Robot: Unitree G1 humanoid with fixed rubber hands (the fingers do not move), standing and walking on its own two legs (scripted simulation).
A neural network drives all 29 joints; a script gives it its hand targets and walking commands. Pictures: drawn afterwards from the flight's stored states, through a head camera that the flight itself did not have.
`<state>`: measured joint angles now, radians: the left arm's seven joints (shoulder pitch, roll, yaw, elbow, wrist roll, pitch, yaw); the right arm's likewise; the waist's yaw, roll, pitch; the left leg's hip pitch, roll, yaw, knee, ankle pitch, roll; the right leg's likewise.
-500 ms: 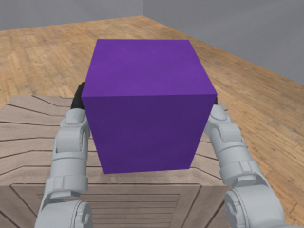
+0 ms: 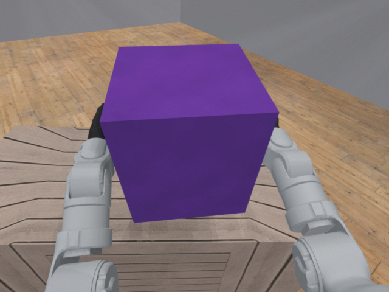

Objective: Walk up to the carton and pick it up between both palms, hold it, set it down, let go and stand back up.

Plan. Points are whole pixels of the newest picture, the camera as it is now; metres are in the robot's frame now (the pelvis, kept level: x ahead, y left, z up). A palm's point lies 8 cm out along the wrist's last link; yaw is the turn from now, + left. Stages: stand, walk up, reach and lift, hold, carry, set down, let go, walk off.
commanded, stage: reach and lift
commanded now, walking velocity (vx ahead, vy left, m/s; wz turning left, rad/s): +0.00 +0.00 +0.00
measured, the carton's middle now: (185, 134) +0.39 +0.00 +0.17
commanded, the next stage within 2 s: hold in 0.34 s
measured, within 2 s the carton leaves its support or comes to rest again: neither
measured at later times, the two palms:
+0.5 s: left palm (99, 136) +0.36 +0.16 +0.20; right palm (271, 124) +0.37 -0.17 +0.21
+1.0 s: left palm (97, 132) +0.37 +0.16 +0.20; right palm (270, 119) +0.38 -0.17 +0.22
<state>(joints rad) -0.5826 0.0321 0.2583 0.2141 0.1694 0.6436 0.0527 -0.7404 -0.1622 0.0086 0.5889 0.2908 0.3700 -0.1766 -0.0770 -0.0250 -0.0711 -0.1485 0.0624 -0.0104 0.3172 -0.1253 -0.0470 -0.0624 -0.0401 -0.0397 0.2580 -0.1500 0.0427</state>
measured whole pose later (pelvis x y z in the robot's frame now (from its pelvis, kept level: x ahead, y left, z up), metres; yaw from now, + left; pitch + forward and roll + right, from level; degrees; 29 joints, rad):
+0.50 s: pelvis +0.00 +0.00 +0.00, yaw +0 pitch -3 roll -1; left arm -0.59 0.03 0.28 0.15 0.18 0.72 0.03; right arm -0.76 -0.17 0.02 0.53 0.32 0.44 -0.20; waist -0.08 -0.02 -0.07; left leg -0.12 0.07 0.00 0.31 -0.13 -0.05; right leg -0.05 -0.03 -0.03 0.26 -0.16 0.04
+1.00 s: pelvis +0.00 +0.00 +0.00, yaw -1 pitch -3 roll -1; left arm -0.63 0.04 0.29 0.19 0.19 0.75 0.02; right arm -0.81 -0.17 0.00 0.59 0.33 0.47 -0.20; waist -0.07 -0.02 -0.09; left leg -0.13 0.07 0.00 0.31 -0.13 -0.05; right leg -0.06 -0.03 -0.03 0.26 -0.15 0.04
